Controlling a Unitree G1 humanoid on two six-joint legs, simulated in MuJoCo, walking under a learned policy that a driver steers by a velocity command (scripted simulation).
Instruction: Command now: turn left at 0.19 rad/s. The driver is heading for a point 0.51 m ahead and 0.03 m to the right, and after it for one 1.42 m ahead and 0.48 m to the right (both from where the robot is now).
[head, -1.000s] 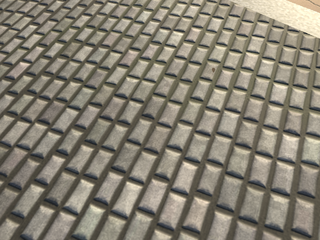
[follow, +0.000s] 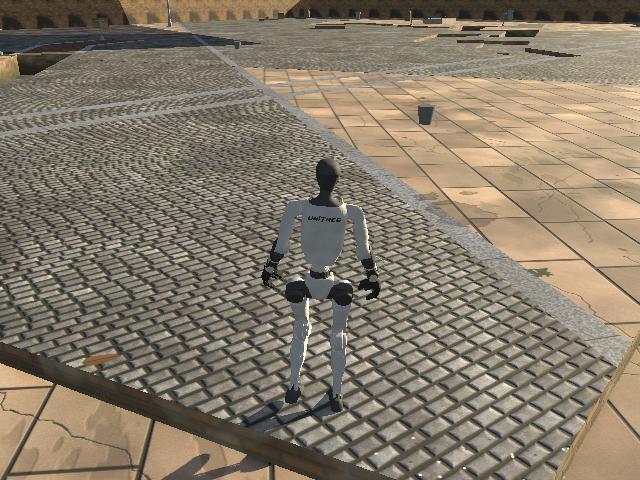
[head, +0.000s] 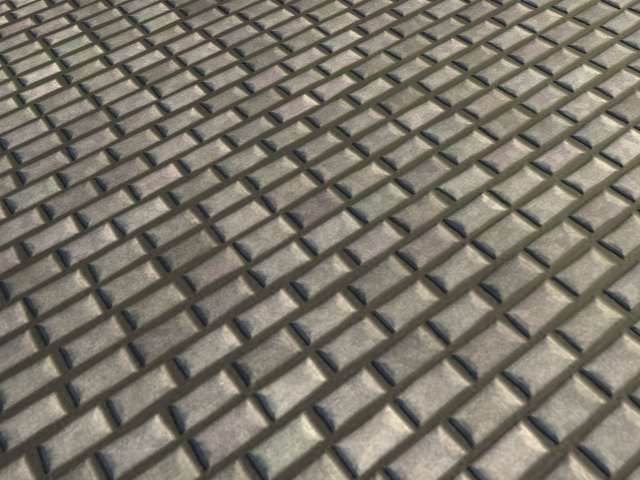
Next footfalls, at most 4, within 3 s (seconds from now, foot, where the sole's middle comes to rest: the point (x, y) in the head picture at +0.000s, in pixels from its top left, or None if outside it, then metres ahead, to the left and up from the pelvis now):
0.20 left None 0.01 0.11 -0.78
0.94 left None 0.45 0.07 -0.78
1.48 right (424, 369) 0.73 -0.13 -0.78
2.02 left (403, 245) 1.09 -0.11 -0.78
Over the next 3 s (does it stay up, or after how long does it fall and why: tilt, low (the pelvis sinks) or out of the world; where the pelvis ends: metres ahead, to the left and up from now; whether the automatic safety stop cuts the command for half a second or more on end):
stays up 1.21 -0.40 -0.02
